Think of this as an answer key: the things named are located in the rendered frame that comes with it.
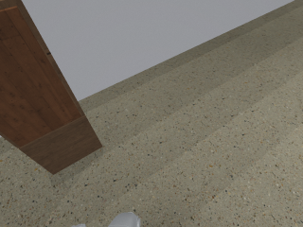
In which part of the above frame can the left robot thigh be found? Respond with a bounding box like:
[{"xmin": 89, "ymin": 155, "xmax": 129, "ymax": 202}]
[{"xmin": 108, "ymin": 212, "xmax": 141, "ymax": 227}]

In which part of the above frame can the cupboard door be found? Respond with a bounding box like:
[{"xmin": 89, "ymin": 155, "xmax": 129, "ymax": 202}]
[{"xmin": 0, "ymin": 6, "xmax": 81, "ymax": 147}]

